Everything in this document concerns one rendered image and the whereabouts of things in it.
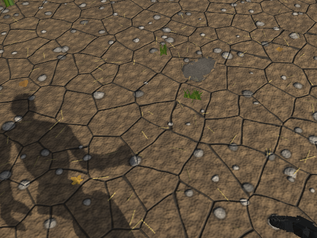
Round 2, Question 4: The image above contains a right robot hand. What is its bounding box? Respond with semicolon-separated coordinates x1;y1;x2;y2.
269;215;317;238

